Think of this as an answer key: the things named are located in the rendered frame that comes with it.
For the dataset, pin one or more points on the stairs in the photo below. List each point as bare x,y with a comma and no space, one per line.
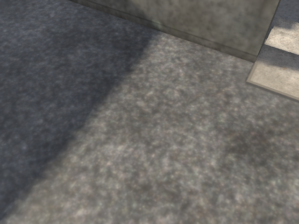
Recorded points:
284,35

